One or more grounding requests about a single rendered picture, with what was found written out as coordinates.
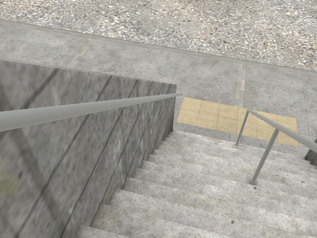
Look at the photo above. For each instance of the stairs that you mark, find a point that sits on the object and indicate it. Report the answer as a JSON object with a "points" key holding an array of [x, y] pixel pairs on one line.
{"points": [[193, 186]]}

